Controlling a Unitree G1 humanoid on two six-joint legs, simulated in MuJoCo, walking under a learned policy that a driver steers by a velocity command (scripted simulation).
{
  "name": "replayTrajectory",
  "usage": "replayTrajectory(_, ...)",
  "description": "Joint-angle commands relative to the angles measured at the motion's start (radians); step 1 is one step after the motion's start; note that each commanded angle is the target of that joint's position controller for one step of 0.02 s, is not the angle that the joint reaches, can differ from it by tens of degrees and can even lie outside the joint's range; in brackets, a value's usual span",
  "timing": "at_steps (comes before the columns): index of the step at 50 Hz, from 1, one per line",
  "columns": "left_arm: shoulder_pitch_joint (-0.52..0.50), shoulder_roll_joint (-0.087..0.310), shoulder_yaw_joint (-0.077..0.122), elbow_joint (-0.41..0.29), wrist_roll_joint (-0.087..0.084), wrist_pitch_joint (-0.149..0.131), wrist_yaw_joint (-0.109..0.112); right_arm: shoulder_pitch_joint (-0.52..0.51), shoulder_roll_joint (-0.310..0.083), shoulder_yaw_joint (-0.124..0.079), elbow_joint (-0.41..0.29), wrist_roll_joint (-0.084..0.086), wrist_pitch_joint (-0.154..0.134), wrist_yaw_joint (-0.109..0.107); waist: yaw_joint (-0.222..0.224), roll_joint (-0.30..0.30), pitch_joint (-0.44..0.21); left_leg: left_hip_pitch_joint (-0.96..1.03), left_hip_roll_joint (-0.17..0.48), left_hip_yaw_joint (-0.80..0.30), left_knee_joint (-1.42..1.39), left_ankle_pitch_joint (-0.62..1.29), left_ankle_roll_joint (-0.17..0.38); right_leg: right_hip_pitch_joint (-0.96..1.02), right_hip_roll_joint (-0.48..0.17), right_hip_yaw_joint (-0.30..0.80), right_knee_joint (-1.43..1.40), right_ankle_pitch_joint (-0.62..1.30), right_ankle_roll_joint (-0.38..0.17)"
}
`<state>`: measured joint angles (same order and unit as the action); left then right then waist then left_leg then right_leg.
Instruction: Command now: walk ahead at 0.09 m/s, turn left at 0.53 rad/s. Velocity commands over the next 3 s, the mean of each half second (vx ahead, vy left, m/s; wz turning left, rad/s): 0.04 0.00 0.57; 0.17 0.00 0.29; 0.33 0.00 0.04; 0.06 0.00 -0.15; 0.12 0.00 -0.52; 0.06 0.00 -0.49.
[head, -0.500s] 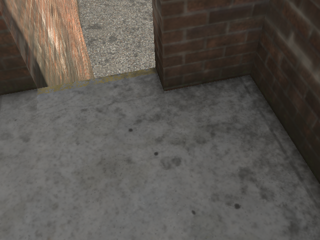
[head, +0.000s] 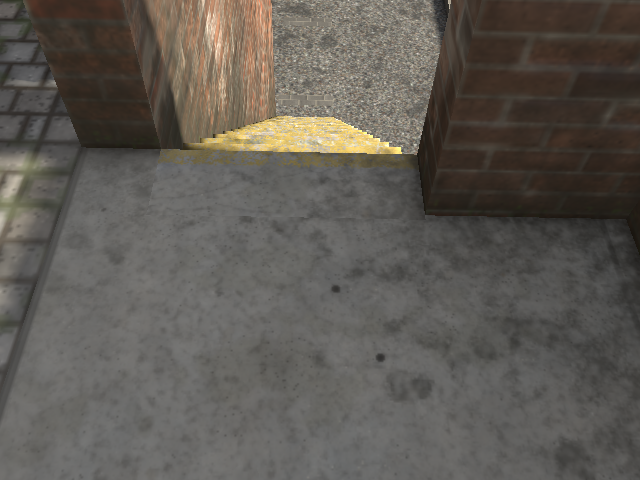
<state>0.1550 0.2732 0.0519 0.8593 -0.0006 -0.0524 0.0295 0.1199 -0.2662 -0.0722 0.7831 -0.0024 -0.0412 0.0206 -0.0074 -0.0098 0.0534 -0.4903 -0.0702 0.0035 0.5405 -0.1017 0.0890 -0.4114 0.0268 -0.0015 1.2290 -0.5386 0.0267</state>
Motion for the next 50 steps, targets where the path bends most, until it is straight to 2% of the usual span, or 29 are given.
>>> replayTrajectory(1,0.030,0.120,0.032,-0.076,0.010,0.013,0.018,0.023,-0.121,-0.031,-0.084,0.017,0.008,-0.019,0.011,0.000,-0.209,0.315,0.286,-0.395,-0.211,0.222,0.203,-0.214,-0.069,0.100,0.010,0.076,0.007)
replayTrajectory(3,0.044,0.094,0.031,-0.088,0.013,0.034,0.024,0.014,-0.134,-0.035,-0.097,-0.003,0.019,-0.025,0.034,0.075,-0.182,0.212,0.231,-0.361,-0.242,0.170,0.182,-0.137,-0.047,0.078,-0.105,0.114,0.011)
replayTrajectory(4,0.052,0.080,0.028,-0.087,0.011,0.037,0.028,0.021,-0.145,-0.040,-0.103,-0.006,0.021,-0.030,0.033,0.097,-0.185,0.201,0.217,-0.348,-0.243,0.179,0.177,-0.123,-0.037,0.072,-0.161,0.122,0.017)
replayTrajectory(7,0.028,0.075,0.027,-0.098,0.011,0.044,0.038,0.041,-0.174,-0.052,-0.119,0.004,0.032,-0.048,0.015,0.109,-0.213,0.211,0.211,-0.377,-0.245,0.055,0.162,-0.117,-0.023,0.087,-0.274,0.172,0.038)
replayTrajectory(10,-0.009,0.080,0.029,-0.116,0.008,0.047,0.037,0.028,-0.173,-0.052,-0.138,0.008,0.046,-0.059,0.000,0.136,-0.191,0.185,0.190,-0.419,-0.263,-0.164,0.130,-0.106,-0.014,0.100,-0.357,0.217,0.043)
replayTrajectory(15,-0.015,0.087,0.031,-0.130,-0.004,0.022,0.020,0.040,-0.169,-0.053,-0.156,0.005,0.067,-0.065,-0.017,0.172,-0.178,0.215,0.186,-0.498,-0.250,-0.191,0.111,-0.032,0.008,0.102,-0.518,0.198,0.026)
replayTrajectory(17,0.026,0.092,0.035,-0.123,-0.011,0.012,0.009,0.034,-0.168,-0.053,-0.167,0.011,0.075,-0.066,0.002,0.181,-0.175,0.217,0.174,-0.522,-0.231,-0.166,0.095,0.047,0.017,0.089,-0.647,0.222,0.002)
replayTrajectory(18,0.072,0.097,0.040,-0.110,-0.013,0.009,0.002,0.021,-0.167,-0.052,-0.174,0.020,0.081,-0.069,0.032,0.179,-0.171,0.189,0.149,-0.513,-0.209,-0.164,0.072,0.131,0.016,0.071,-0.768,0.290,-0.015)
replayTrajectory(19,0.113,0.131,0.052,-0.099,-0.006,0.009,0.000,0.038,-0.146,-0.046,-0.177,0.025,0.085,-0.071,0.042,0.145,-0.174,0.120,0.102,-0.477,-0.157,-0.226,0.031,0.243,-0.053,0.097,-0.855,0.337,-0.040)
replayTrajectory(20,0.121,0.198,0.066,-0.111,0.019,0.016,0.003,0.080,-0.090,-0.033,-0.178,0.023,0.087,-0.069,0.011,-0.051,-0.187,-0.021,-0.004,-0.336,0.083,-0.399,-0.022,0.353,-0.282,0.288,-0.907,0.348,-0.116)
replayTrajectory(21,0.074,0.244,0.075,-0.129,0.063,0.021,-0.002,0.041,-0.126,-0.049,-0.222,0.027,0.070,-0.063,-0.003,-0.312,-0.119,-0.189,-0.115,-0.169,0.305,-0.509,-0.064,0.255,-0.428,0.530,-0.977,0.511,-0.258)
replayTrajectory(22,0.002,0.192,0.065,-0.169,0.064,0.014,0.002,0.063,-0.204,-0.071,-0.203,0.006,0.059,-0.055,-0.022,-0.225,-0.111,-0.183,-0.038,-0.201,0.500,-0.457,-0.095,0.221,-0.445,0.495,-0.962,0.564,-0.287)
replayTrajectory(23,-0.053,0.139,0.053,-0.189,0.045,0.013,0.008,0.100,-0.215,-0.080,-0.170,0.011,0.065,-0.051,-0.041,-0.146,-0.113,-0.167,-0.031,-0.185,0.575,-0.388,-0.108,0.217,-0.374,0.370,-0.929,0.586,-0.237)
replayTrajectory(24,-0.072,0.115,0.045,-0.201,0.028,0.015,0.010,0.129,-0.184,-0.075,-0.141,0.011,0.079,-0.055,-0.044,-0.105,-0.111,-0.163,-0.029,-0.165,0.643,-0.339,-0.127,0.227,-0.310,0.277,-0.909,0.582,-0.196)
replayTrajectory(25,-0.070,0.107,0.040,-0.203,0.013,0.018,0.013,0.141,-0.161,-0.069,-0.137,0.008,0.090,-0.055,-0.036,-0.098,-0.099,-0.182,-0.022,-0.156,0.713,-0.303,-0.144,0.236,-0.292,0.231,-0.903,0.596,-0.190)
replayTrajectory(28,-0.005,0.105,0.031,-0.200,0.020,0.033,0.018,0.083,-0.117,-0.052,-0.171,0.028,0.100,-0.053,0.010,-0.130,-0.077,-0.193,0.004,-0.091,0.676,-0.242,-0.180,0.264,-0.247,0.127,-0.918,0.614,-0.216)
replayTrajectory(31,0.062,0.138,0.042,-0.187,0.018,0.045,0.017,0.029,-0.090,-0.036,-0.207,0.021,0.096,-0.052,0.052,-0.159,-0.100,-0.165,0.032,-0.083,0.506,-0.277,-0.201,0.360,-0.282,0.138,-0.903,0.657,-0.252)
replayTrajectory(33,0.043,0.164,0.050,-0.193,0.012,0.047,0.010,0.025,-0.071,-0.023,-0.214,0.014,0.093,-0.043,0.051,-0.172,-0.118,-0.064,0.057,-0.048,0.380,-0.317,-0.192,0.341,-0.295,0.118,-0.893,0.673,-0.257)
replayTrajectory(35,0.054,0.186,0.057,-0.181,-0.011,0.039,0.002,0.020,-0.070,-0.017,-0.217,0.016,0.090,-0.040,0.066,-0.180,-0.118,0.049,0.064,0.005,0.238,-0.328,-0.165,0.283,-0.295,0.125,-0.953,0.377,-0.247)
replayTrajectory(37,0.071,0.193,0.056,-0.161,-0.024,0.032,-0.010,0.027,-0.087,-0.019,-0.212,0.021,0.083,-0.033,0.067,-0.201,-0.078,0.133,0.055,0.042,0.116,-0.327,-0.125,0.225,-0.304,0.160,-0.994,0.168,-0.246)
replayTrajectory(39,0.053,0.176,0.046,-0.149,-0.032,0.030,-0.025,0.108,-0.075,-0.017,-0.167,0.022,0.067,-0.018,0.010,-0.167,-0.060,0.307,0.036,0.072,-0.114,-0.187,-0.062,0.149,-0.281,0.137,-0.958,0.110,-0.223)
replayTrajectory(40,0.059,0.144,0.035,-0.140,-0.031,0.026,-0.033,0.169,-0.082,-0.021,-0.136,0.024,0.060,-0.016,-0.018,-0.132,-0.076,0.443,0.032,0.064,-0.178,-0.166,-0.036,0.080,-0.252,0.107,-0.905,0.128,-0.189)
replayTrajectory(41,0.032,0.077,0.012,-0.147,-0.016,0.015,-0.043,0.270,-0.107,-0.028,-0.108,0.025,0.053,-0.021,-0.058,-0.048,-0.127,0.629,0.139,-0.081,-0.192,-0.165,-0.007,-0.050,-0.195,0.036,-0.742,0.123,-0.124)
replayTrajectory(42,-0.007,0.001,-0.011,-0.195,0.016,-0.004,-0.058,0.340,-0.213,-0.047,-0.102,0.018,0.051,-0.031,-0.060,0.228,-0.153,0.768,0.376,-0.414,-0.217,-0.104,0.088,-0.315,-0.077,-0.103,-0.412,-0.031,-0.035)
replayTrajectory(43,-0.079,0.096,0.015,-0.233,-0.012,-0.020,-0.053,0.366,-0.266,-0.063,-0.101,0.002,0.028,-0.021,-0.105,0.244,-0.083,0.621,0.490,-0.613,-0.322,-0.233,0.244,-0.443,-0.060,-0.014,-0.233,-0.096,-0.027)
replayTrajectory(44,-0.080,0.151,0.033,-0.229,-0.032,-0.025,-0.054,0.301,-0.203,-0.043,-0.111,0.006,0.004,-0.018,-0.074,0.184,0.003,0.581,0.454,-0.564,-0.359,-0.357,0.236,-0.490,-0.108,0.032,-0.152,-0.006,-0.038)
replayTrajectory(45,-0.059,0.159,0.038,-0.209,-0.033,-0.026,-0.060,0.252,-0.155,-0.027,-0.111,0.012,-0.011,-0.018,-0.049,0.180,0.045,0.556,0.392,-0.476,-0.382,-0.418,0.190,-0.508,-0.128,0.044,-0.143,0.105,-0.050)
replayTrajectory(47,-0.036,0.147,0.040,-0.183,-0.013,-0.031,-0.061,0.200,-0.129,-0.014,-0.117,0.015,-0.019,-0.020,-0.023,0.157,0.059,0.527,0.333,-0.361,-0.418,-0.279,0.141,-0.487,-0.151,0.044,-0.174,0.269,-0.044)
replayTrajectory(50,-0.033,0.097,0.029,-0.172,-0.009,-0.038,-0.068,0.230,-0.119,-0.012,-0.104,0.006,-0.025,-0.025,-0.021,0.113,0.018,0.516,0.285,-0.227,-0.427,-0.035,0.127,-0.437,-0.138,0.014,-0.235,0.425,-0.017)
